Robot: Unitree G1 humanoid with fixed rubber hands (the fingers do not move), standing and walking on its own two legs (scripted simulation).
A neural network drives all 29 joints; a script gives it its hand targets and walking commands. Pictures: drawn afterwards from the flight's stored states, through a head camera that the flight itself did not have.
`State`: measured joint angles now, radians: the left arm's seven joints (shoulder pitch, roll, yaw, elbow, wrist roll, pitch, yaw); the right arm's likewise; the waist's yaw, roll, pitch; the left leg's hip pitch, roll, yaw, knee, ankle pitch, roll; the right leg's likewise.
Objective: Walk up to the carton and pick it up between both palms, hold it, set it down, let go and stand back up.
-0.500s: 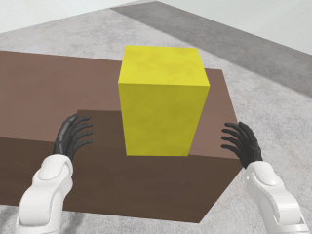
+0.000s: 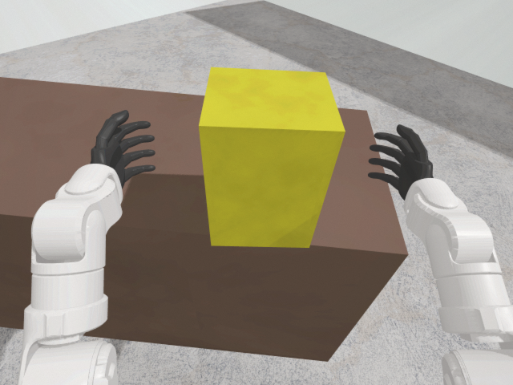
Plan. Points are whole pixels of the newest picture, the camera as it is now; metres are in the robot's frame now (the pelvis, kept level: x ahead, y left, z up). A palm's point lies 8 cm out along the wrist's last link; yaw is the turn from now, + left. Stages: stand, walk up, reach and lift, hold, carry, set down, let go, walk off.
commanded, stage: reach and lift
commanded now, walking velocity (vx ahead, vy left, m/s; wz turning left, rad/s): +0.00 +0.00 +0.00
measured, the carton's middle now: (264, 165) +0.47 +0.02 +0.09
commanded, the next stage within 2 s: none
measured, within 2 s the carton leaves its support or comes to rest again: neither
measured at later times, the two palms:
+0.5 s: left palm (108, 106) +0.38 +0.23 +0.25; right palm (415, 119) +0.42 -0.18 +0.24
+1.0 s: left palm (108, 65) +0.42 +0.23 +0.29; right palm (421, 82) +0.45 -0.18 +0.28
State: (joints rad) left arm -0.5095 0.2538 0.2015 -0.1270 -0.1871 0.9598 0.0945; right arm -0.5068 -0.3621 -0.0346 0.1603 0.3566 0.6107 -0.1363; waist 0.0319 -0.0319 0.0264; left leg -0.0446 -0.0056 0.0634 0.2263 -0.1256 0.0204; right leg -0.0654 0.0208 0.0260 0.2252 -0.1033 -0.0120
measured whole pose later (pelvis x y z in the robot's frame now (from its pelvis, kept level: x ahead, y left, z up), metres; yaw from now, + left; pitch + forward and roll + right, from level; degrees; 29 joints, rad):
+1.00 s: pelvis +0.01 -0.01 +0.00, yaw +1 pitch +4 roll +0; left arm -1.13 0.44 0.13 0.66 -0.28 0.82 0.04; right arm -1.20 -0.45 0.08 0.88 0.46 0.63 -0.13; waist 0.02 0.00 -0.11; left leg -0.16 0.00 0.04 0.19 -0.09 0.01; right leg -0.15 0.03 0.00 0.14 -0.05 -0.02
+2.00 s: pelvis +0.02 +0.00 +0.00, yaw +2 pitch +7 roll +0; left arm -0.79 0.24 0.14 0.64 -0.15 0.43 0.05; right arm -0.82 -0.28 -0.02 0.78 0.22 0.31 -0.12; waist 0.03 0.02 -0.10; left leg -0.20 -0.01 0.03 0.17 -0.09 0.02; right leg -0.18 0.02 0.00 0.11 -0.05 -0.01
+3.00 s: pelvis +0.01 -0.01 +0.00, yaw +3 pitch +5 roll +0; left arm -0.86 0.01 0.27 0.74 0.11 0.28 0.12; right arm -0.87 -0.07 -0.17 0.84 0.04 0.22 -0.22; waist 0.01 0.00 -0.06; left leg -0.15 -0.01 0.00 0.10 -0.04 0.01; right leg -0.12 0.02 -0.03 0.03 0.00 -0.02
